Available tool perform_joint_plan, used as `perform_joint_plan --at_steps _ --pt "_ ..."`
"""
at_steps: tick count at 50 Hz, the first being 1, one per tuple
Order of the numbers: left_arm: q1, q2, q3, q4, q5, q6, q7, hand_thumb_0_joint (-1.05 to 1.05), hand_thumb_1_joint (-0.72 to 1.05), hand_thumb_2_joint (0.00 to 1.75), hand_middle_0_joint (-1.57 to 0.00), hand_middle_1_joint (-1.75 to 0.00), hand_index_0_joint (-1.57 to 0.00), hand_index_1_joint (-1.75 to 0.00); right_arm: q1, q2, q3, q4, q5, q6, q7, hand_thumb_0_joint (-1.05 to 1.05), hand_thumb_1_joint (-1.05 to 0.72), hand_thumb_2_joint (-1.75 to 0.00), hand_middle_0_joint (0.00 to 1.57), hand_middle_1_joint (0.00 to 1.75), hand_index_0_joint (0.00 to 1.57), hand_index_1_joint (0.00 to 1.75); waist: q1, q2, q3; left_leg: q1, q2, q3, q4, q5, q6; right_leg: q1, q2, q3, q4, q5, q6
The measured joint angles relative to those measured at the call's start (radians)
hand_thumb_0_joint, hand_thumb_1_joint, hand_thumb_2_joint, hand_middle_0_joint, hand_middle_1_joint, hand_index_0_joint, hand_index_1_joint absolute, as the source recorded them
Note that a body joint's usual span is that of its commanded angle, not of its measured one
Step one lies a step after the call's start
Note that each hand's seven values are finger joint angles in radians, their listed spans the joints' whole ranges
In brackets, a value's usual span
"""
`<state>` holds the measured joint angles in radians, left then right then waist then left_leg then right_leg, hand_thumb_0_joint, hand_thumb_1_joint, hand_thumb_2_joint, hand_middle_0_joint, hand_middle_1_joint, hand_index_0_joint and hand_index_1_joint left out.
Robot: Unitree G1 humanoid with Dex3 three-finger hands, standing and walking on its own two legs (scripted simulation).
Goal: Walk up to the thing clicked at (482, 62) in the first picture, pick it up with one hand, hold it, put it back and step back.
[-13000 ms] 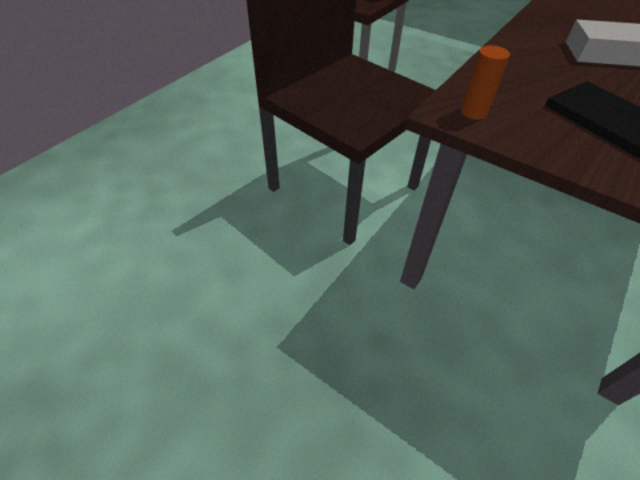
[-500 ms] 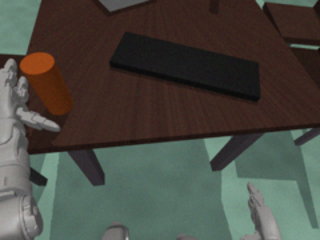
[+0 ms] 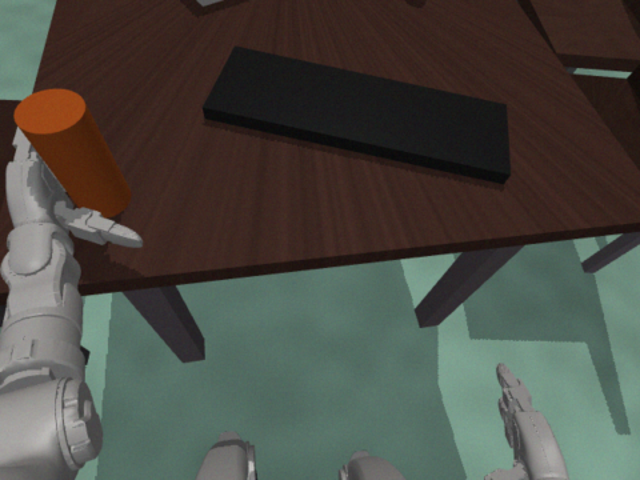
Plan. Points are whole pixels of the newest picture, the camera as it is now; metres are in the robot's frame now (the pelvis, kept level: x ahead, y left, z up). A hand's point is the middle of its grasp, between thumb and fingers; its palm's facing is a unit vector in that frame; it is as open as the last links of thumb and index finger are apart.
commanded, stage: close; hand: left
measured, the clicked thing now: (81, 160) +0.47 +0.25 +0.09
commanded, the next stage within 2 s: settle in 0.58 s
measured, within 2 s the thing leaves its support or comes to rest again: leaves its support in 0.92 s
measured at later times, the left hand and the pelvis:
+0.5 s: hand (97, 173) +0.47 +0.24 +0.07, palm faces +0.24 -0.97 -0.02, open 10.5 cm; pelvis +0.02 +0.01 +0.00, yaw +0 degrees
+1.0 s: hand (88, 180) +0.45 +0.24 +0.08, palm faces +0.26 -0.96 -0.04, open 8.7 cm; pelvis +0.02 +0.00 +0.01, yaw +0 degrees
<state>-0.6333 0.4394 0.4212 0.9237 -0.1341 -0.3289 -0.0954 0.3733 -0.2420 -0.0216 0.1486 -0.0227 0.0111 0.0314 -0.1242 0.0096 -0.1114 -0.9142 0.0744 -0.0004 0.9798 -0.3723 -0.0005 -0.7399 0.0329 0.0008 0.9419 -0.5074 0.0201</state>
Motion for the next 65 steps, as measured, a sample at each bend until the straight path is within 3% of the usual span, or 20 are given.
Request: perform_joint_plan --at_steps 7,15,28,40,48,65 --pt "-0.04 0.03 0.021 0.031 0.008 -0.005 0.019 -0.01 -0.59 0.08 -0.3 -0.17 -0.31 -0.17 -0.001 -0.003 0.011 -0.05 0.004 0.006 -0.003 -0.01 0.52 -0.05 0.05 0.05 0.05 0.05 -0.009 -0.011 0.005 -0.006 -0.002 0.001 -0.001 0.001 0.0 -0.009 -0.002 0.001 0.005 -0.002 0.0" --pt "-0.086 0.064 0.008 0.066 0.023 0.01 0.006 -0.01 -0.5 0.21 -0.51 -0.35 -0.52 -0.35 0.008 -0.006 0.012 -0.046 0.0 0.011 0.0 -0.01 0.51 -0.05 0.05 0.05 0.05 0.05 -0.02 -0.02 -0.012 -0.017 0.0 -0.003 0.002 -0.008 -0.001 -0.013 0.001 -0.003 -0.004 -0.005 -0.001" --pt "0.033 -0.025 -0.016 -0.045 -0.001 0.014 0.022 -0.01 -0.18 0.59 -0.89 -0.76 -0.93 -0.77 0.023 0.002 -0.001 -0.06 0.008 0.03 0.009 -0.01 0.51 -0.05 0.05 0.05 0.05 0.05 0.01 0.003 -0.022 0.016 -0.002 0.013 -0.004 -0.025 0.007 0.02 -0.005 0.012 -0.021 -0.013 0.008" --pt "0.096 -0.045 -0.032 -0.14 0.006 0.037 0.028 0.01 -0.19 1.06 -0.78 -0.99 -0.81 -1.0 0.031 0.002 -0.014 -0.042 0.011 0.051 0.008 -0.01 0.51 -0.05 0.05 0.05 0.05 0.05 0.017 -0.009 -0.019 0.039 -0.004 0.01 -0.011 -0.025 0.005 0.044 -0.005 0.009 -0.028 -0.013 0.006" --pt "0.119 -0.063 -0.048 -0.189 0.01 0.085 0.064 0.01 -0.22 1.09 -0.77 -1.03 -0.8 -1.04 0.015 0.009 -0.014 -0.029 0.015 0.056 -0.014 -0.01 0.51 -0.06 0.05 0.05 0.05 0.05 0.034 0.001 -0.006 0.083 -0.008 0.016 -0.034 -0.017 0.006 0.084 -0.01 0.014 -0.047 -0.005 0.008" --pt "0.053 -0.043 -0.072 -0.161 -0.005 0.169 0.055 0.01 -0.25 1.12 -0.78 -1.05 -0.79 -1.06 -0.015 0.009 -0.02 0.076 0.036 0.043 -0.04 -0.01 0.52 -0.06 0.05 0.05 0.05 0.05 0.048 0.009 0.005 0.174 -0.014 0.024 -0.112 0.026 0.004 0.164 -0.017 0.018 -0.108 0.031 0.006"
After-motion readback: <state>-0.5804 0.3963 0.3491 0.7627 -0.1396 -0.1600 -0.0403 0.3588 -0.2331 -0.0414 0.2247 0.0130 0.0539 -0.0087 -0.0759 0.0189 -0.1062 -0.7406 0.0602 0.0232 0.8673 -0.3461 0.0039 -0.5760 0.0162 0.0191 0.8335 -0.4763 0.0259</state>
